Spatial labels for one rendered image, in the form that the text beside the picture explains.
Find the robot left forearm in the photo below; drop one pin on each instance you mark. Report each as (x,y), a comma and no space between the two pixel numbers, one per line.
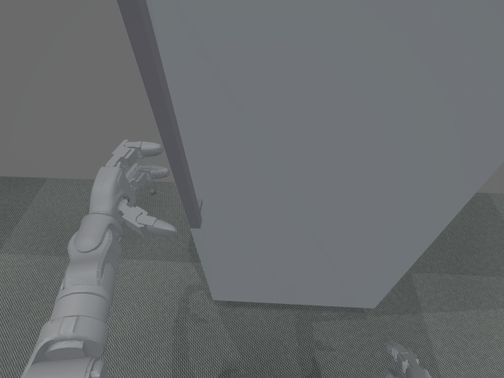
(77,326)

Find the robot left upper arm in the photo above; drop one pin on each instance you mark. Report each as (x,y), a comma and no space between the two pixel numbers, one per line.
(85,367)

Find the fridge door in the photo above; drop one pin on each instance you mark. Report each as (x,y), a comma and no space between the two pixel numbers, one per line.
(331,141)

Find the robot left hand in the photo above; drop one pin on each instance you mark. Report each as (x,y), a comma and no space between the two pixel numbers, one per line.
(111,186)

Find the handle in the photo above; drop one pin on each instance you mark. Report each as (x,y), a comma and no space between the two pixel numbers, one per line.
(140,31)

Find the robot right hand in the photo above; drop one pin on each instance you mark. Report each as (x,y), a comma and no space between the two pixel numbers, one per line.
(407,362)

